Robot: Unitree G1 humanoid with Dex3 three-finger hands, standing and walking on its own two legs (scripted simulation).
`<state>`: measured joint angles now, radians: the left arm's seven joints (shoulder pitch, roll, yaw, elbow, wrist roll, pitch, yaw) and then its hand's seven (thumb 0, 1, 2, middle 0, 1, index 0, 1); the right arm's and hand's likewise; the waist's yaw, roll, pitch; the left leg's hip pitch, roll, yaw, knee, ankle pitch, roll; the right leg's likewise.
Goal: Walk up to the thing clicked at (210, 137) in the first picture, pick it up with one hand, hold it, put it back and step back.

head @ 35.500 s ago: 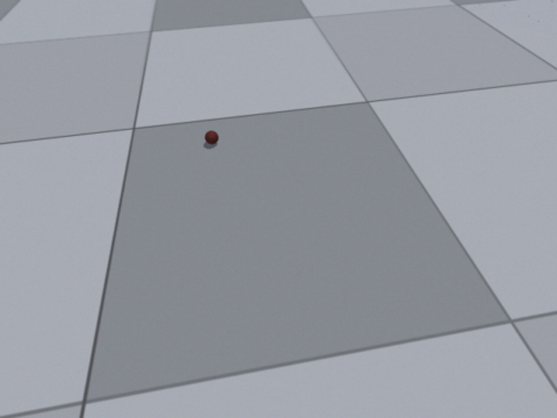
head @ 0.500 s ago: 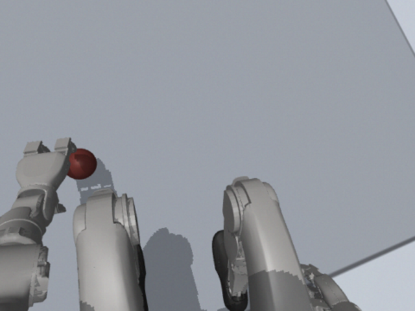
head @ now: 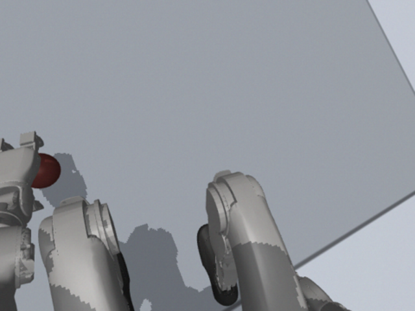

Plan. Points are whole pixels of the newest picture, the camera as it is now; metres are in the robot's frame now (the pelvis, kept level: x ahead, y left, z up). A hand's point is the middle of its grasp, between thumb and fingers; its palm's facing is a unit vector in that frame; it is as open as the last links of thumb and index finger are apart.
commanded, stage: rest palm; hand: left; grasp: from above
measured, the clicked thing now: (40, 170) +0.40 +0.30 -0.26
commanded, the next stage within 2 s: none
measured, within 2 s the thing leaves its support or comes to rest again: neither
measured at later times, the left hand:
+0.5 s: hand (31, 181) +0.37 +0.30 -0.23, palm faces -0.47 -0.13 -0.87, open 13.9 cm
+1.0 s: hand (33, 182) +0.37 +0.30 -0.24, palm faces -0.45 -0.11 -0.88, open 13.8 cm
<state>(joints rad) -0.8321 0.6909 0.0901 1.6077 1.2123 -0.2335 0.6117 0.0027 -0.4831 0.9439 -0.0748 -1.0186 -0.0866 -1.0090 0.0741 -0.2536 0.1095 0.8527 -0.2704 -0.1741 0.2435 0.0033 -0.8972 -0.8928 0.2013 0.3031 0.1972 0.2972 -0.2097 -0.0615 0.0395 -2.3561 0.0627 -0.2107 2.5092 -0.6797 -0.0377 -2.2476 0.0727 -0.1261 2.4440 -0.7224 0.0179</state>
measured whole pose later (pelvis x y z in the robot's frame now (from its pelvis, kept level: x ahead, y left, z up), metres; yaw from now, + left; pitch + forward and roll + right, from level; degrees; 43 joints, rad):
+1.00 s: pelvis +0.00 +0.00 +0.00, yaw -3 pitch +27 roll -11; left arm -0.85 0.76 0.04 1.69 1.21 -0.22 0.75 0.00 -0.43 0.90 -0.08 -1.06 -0.10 -1.03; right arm 0.02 -0.29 0.17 0.87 -0.31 -0.30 0.34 0.00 -0.90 -0.89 0.20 0.30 0.20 0.30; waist -0.24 -0.12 0.09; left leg -2.34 0.06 -0.27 2.54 -0.70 -0.04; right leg -2.21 0.09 -0.17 2.43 -0.72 0.03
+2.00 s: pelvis +0.00 +0.01 +0.00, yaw -4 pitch +25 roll -12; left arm -0.86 0.79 0.02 1.70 1.18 -0.21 0.73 0.00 -0.33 0.86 -0.14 -1.04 -0.17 -1.01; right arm 0.01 -0.31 0.21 0.83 -0.30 -0.35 0.35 0.00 -0.90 -0.89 0.20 0.30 0.20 0.30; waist -0.25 -0.14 0.12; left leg -2.33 0.06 -0.29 2.55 -0.70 -0.04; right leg -2.19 0.10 -0.19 2.43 -0.71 0.04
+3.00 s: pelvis -0.01 +0.01 +0.00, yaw -4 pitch +25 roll -13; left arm -0.85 0.78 -0.05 1.68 1.14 -0.18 0.74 0.01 0.09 0.50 -0.48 -0.80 -0.50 -0.74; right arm 0.02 -0.32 0.23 0.81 -0.29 -0.38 0.36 0.00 -0.90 -0.89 0.20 0.30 0.20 0.30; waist -0.25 -0.14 0.12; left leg -2.31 0.05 -0.30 2.54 -0.70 -0.05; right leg -2.17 0.10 -0.19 2.40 -0.71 0.04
